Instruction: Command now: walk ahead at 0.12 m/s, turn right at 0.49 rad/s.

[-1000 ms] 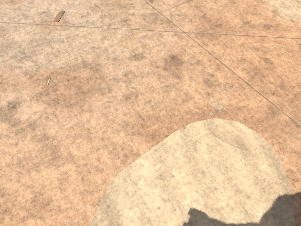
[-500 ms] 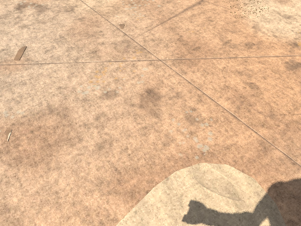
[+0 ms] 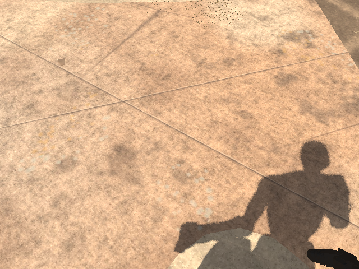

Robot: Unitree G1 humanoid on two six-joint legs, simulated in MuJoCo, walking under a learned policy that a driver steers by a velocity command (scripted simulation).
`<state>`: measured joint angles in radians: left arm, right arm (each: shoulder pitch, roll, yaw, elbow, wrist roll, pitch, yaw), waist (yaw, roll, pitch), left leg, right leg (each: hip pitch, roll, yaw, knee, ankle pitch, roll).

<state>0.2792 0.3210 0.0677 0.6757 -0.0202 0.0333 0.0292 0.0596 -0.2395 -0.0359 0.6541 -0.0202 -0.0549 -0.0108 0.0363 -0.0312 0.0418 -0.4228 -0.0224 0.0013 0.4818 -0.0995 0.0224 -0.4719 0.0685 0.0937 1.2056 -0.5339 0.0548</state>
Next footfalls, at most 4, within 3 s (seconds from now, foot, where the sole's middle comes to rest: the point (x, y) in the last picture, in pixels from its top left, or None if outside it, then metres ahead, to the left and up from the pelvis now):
0.28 right None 0.08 -0.14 -0.77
2.44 right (228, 247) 0.53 -0.15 -0.77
2.98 left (167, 173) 0.84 0.10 -0.77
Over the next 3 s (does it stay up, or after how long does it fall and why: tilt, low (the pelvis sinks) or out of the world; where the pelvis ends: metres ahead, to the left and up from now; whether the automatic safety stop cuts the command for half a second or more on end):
stays up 0.68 -0.01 -0.02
